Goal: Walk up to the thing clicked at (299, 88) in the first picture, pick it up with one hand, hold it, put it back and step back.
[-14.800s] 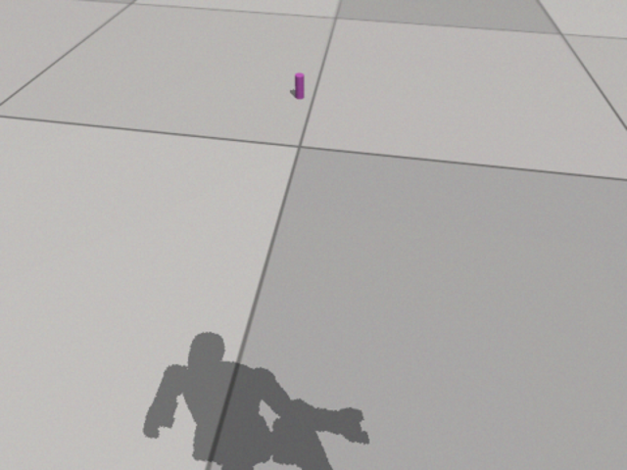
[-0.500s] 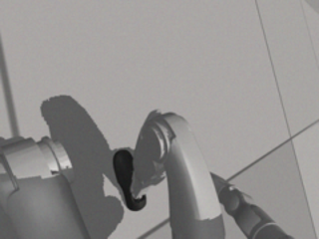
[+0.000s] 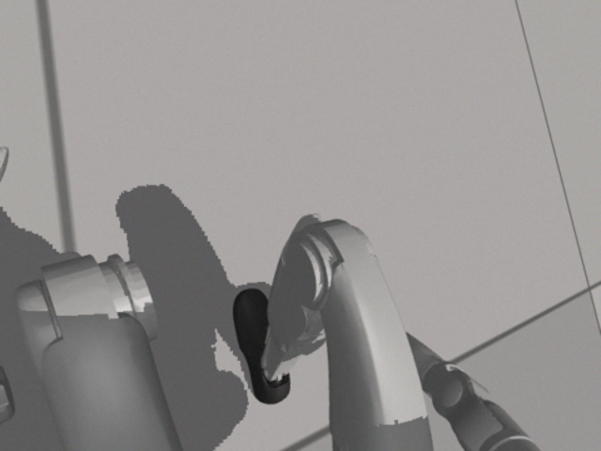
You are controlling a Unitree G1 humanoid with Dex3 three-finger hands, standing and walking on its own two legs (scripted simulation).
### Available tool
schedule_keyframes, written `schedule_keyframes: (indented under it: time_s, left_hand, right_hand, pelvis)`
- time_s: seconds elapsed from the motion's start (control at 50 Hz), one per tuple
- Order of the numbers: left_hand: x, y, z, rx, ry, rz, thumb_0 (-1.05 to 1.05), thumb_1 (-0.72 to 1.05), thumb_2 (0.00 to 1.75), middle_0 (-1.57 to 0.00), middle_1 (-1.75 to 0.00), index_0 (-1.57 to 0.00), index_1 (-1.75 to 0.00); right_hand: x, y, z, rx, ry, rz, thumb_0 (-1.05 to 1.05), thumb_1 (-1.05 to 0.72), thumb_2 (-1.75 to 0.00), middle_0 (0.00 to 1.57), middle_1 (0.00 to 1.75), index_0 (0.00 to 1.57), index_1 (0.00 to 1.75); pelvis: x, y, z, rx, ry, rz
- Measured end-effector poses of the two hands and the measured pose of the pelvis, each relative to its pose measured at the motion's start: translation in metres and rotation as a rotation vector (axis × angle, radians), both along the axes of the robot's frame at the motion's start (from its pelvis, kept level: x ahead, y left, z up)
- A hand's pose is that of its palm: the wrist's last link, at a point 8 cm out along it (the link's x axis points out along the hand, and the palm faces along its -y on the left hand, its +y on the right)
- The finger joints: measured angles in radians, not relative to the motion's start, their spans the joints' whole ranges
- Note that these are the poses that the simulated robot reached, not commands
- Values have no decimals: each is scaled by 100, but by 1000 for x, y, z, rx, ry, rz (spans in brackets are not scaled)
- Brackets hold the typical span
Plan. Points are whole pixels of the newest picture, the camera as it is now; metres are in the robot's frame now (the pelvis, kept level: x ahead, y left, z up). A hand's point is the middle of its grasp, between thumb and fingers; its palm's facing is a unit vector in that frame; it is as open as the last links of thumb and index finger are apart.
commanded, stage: settle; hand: left
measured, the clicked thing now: out of the picture +0.44 +0.29 -0.18
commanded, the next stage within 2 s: lift in 1.40 s
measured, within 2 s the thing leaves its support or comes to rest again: neither
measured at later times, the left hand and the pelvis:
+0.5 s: hand out of the picture +0.42 +0.30 -0.04, palm faces +0.28 -0.96 -0.07, open 7.4 cm; pelvis +0.01 -0.01 +0.03, yaw +6 degrees
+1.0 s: hand out of the picture +0.43 +0.29 +0.01, palm faces +0.28 -0.96 -0.06, open 7.4 cm; pelvis +0.02 -0.02 +0.06, yaw +9 degrees
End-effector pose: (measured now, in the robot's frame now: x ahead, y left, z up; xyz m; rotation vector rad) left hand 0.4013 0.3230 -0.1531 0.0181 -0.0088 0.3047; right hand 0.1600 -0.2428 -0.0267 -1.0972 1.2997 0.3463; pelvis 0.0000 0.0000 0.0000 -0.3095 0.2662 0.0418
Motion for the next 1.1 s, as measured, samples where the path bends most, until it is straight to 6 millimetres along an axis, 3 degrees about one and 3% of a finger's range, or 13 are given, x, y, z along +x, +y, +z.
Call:
schedule_keyframes:
  time_s: [0.3,0.58,0.82,1.1]
  left_hand:
    - [-12,20,79,32,-15,-16,5,-7,108,-85,-106,-88,-106]
    - [-15,22,129,48,42,-14,5,-8,109,-86,-105,-89,-105]
    - [-1,14,158,36,51,-28,5,-8,109,-86,-105,-89,-105]
    - [-3,12,181,28,62,-17,4,-10,112,-86,-107,-88,-108]
  right_hand:
    - [14,1,-5,142,-100,-165,0,-90,-89,21,30,21,30]
    - [26,0,-20,257,-135,-300,0,-89,-89,21,30,21,30]
    - [28,-15,-19,275,-160,-379,0,-90,-89,21,30,21,30]
    - [31,-18,-7,284,-180,-410,0,-90,-90,20,30,21,30]
  pelvis:
    - [6,-3,17,44,118,35]
    - [14,-11,35,102,223,68]
    - [21,-17,47,135,275,75]
    - [23,-19,65,154,307,86]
